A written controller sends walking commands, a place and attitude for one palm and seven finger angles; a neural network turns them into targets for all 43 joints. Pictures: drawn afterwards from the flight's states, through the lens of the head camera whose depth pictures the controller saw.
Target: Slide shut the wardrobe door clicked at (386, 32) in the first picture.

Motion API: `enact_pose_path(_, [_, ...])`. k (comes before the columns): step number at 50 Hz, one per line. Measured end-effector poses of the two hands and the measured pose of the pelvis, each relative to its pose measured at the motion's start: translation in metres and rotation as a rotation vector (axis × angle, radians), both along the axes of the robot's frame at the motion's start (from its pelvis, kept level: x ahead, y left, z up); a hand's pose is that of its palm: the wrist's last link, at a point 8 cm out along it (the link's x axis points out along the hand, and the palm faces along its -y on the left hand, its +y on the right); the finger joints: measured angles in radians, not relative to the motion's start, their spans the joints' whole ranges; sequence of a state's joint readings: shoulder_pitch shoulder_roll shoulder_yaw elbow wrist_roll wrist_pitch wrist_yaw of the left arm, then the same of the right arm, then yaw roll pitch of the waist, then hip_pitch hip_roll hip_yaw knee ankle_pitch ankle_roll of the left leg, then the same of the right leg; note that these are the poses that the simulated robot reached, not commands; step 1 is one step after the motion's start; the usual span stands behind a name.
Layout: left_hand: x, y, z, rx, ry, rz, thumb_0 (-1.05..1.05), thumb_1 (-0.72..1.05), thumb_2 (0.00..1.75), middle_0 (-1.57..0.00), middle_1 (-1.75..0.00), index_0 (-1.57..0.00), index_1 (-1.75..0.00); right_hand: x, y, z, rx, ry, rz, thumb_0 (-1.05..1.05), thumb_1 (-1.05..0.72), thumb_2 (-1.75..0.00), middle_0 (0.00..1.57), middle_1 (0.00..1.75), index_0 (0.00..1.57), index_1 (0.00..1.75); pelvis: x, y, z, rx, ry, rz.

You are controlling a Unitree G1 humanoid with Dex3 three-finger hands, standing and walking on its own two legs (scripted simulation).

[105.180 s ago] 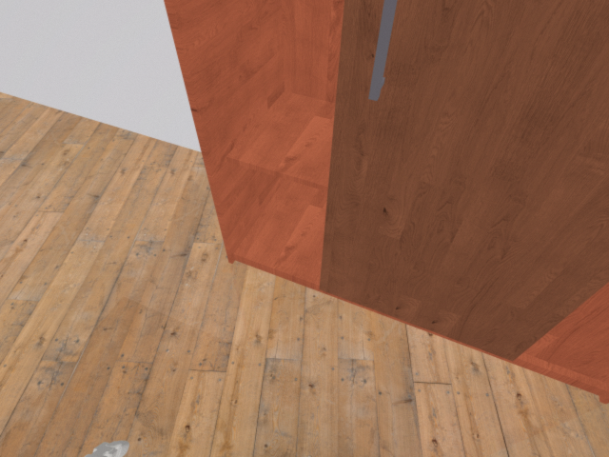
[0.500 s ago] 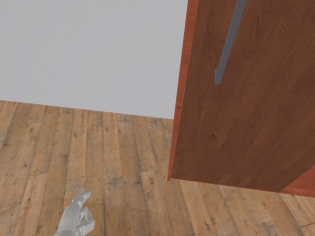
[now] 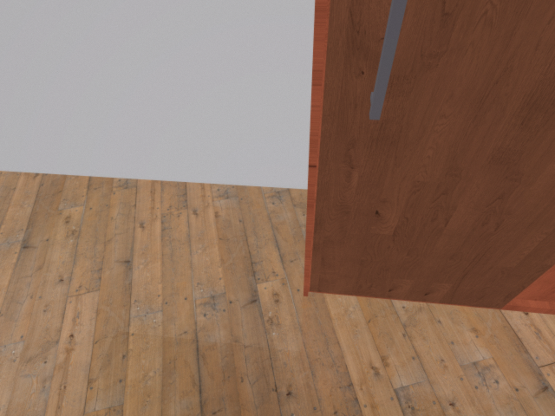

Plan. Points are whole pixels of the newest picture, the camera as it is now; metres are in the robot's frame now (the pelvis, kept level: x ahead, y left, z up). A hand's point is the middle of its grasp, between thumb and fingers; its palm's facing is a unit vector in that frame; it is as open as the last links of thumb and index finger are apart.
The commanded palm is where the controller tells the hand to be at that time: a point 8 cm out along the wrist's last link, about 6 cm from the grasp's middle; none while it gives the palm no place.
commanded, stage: let the arm hang, fingers relaxed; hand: right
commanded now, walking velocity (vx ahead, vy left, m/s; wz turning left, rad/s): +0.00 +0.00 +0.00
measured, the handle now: (393, 16) +0.59 -0.13 +0.27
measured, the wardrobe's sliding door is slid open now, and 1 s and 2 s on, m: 0.00 0.00 0.00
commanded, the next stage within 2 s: look to check the result in 0.76 s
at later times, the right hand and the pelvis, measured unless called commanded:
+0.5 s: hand out of the picture +0.02 -0.18 -0.17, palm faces -0.02 +0.98 -0.19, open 7.4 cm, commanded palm none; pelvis +0.01 -0.01 +0.01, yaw +1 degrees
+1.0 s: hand out of the picture +0.04 -0.19 -0.17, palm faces -0.03 +0.98 -0.20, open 7.4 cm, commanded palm none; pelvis +0.03 -0.01 +0.01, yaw +2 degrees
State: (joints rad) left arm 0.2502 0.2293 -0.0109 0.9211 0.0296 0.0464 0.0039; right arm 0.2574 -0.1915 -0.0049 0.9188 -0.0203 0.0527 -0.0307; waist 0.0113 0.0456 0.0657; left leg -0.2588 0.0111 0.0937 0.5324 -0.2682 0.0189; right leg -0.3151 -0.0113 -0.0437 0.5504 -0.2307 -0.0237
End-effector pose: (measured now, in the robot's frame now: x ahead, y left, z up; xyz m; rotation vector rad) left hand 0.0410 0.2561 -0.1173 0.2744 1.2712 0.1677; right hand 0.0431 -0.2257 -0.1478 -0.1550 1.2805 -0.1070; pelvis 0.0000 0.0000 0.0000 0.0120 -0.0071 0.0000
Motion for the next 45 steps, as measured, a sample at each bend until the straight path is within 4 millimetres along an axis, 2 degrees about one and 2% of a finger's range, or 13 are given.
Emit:
enact_pose_path(3, [-0.038, -0.004, -0.002, -0.002, 0.128, 0.034, 0.01, 0.91, 0.9, -0.2, -0.3, -0.2, -0.3, -0.036, -0.009, -0.001, -0.007, 0.105, -0.025, 0.0, -1.0, -0.89, 0.21, 0.3, 0.21, 0.3, -0.001, 0.0, 0.003, 0.007, 0.004, -0.006])
enact_pose_path(6, [-0.064, -0.011, -0.005, -0.019, 0.205, 0.068, 0.01, 0.91, 0.9, -0.2, -0.3, -0.2, -0.3, -0.064, -0.016, 0.004, -0.026, 0.191, -0.042, 0.0, -0.98, -0.89, 0.21, 0.3, 0.21, 0.3, 0.0, -0.003, 0.005, 0.01, 0.005, -0.005])
enact_pose_path(9, [-0.078, -0.022, -0.009, -0.046, 0.239, 0.092, 0.01, 0.91, 0.9, -0.2, -0.3, -0.2, -0.3, -0.081, -0.023, 0.011, -0.047, 0.248, -0.049, 0.0, -0.95, -0.9, 0.2, 0.3, 0.2, 0.3, 0.0, -0.005, 0.007, 0.009, 0.005, 0.0])
enact_pose_path(12, [-0.081, -0.033, -0.015, -0.078, 0.242, 0.108, 0.01, 0.91, 0.9, -0.2, -0.3, -0.2, -0.3, -0.086, -0.026, 0.016, -0.062, 0.27, -0.048, 0.01, -0.94, -0.9, 0.2, 0.3, 0.2, 0.3, 0.001, -0.008, 0.007, 0.006, 0.005, 0.007])
enact_pose_path(16, [-0.073, -0.048, -0.022, -0.118, 0.215, 0.115, 0.01, 0.91, 0.9, -0.2, -0.3, -0.2, -0.3, -0.076, -0.025, 0.017, -0.068, 0.251, -0.04, 0.01, -0.92, -0.9, 0.2, 0.3, 0.2, 0.3, 0.003, -0.011, 0.008, 0.002, 0.004, 0.015])
enact_pose_path(21, [-0.053, -0.06, -0.025, -0.148, 0.158, 0.11, 0.01, 0.91, 0.9, -0.2, -0.3, -0.2, -0.3, -0.047, -0.016, 0.014, -0.05, 0.175, -0.023, 0.01, -0.92, -0.9, 0.2, 0.3, 0.2, 0.3, 0.006, -0.012, 0.008, -0.002, 0.001, 0.021])
enact_pose_path(25, [-0.044, -0.056, -0.024, -0.13, 0.141, 0.109, 0.02, 0.93, 0.9, -0.2, -0.3, -0.2, -0.3, -0.021, -0.006, 0.011, -0.022, 0.107, -0.009, 0.01, -0.91, -0.9, 0.2, 0.3, 0.2, 0.3, 0.009, -0.014, 0.008, -0.003, -0.002, 0.023])
enact_pose_path(30, [-0.035, -0.048, -0.019, -0.107, 0.111, 0.118, 0.02, 0.92, 0.9, -0.2, -0.3, -0.2, -0.3, -0.005, -0.009, 0.01, -0.026, 0.08, 0.005, 0.02, -0.94, -0.9, 0.2, 0.3, 0.2, 0.3, 0.013, -0.013, 0.009, -0.004, -0.004, 0.028])
enact_pose_path(36, [-0.027, -0.044, -0.016, -0.092, 0.107, 0.115, 0.01, 0.91, 0.9, -0.2, -0.3, -0.2, -0.3, 0.002, -0.011, 0.01, -0.024, 0.077, 0.008, 0.01, -0.93, -0.9, 0.2, 0.3, 0.2, 0.3, 0.018, -0.014, 0.01, -0.004, -0.005, 0.028])
enact_pose_path(45, [-0.02, -0.045, -0.017, -0.098, 0.119, 0.11, 0.01, 0.91, 0.9, -0.2, -0.3, -0.2, -0.3, -0.003, -0.012, 0.011, -0.025, 0.118, -0.001, 0.01, -0.91, -0.9, 0.2, 0.3, 0.2, 0.3, 0.026, -0.014, 0.011, -0.006, -0.004, 0.028])
